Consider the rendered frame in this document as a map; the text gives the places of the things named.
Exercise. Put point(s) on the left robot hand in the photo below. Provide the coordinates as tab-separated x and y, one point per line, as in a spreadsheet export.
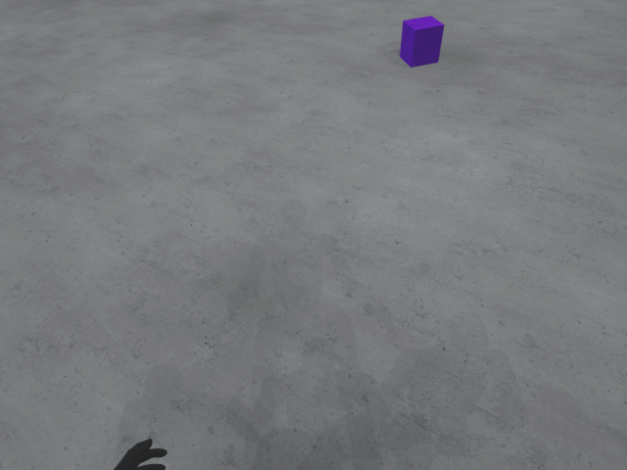
140	453

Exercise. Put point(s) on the carton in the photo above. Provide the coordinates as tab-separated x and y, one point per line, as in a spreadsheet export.
421	41

